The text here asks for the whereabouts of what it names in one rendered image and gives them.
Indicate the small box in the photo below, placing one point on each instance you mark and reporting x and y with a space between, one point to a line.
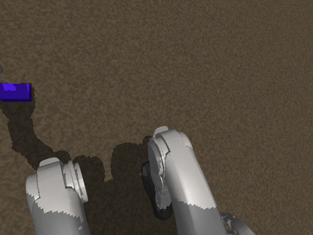
15 92

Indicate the right robot foot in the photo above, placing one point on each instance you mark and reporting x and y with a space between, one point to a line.
149 186

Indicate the right robot hand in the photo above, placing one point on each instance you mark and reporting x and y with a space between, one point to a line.
238 226

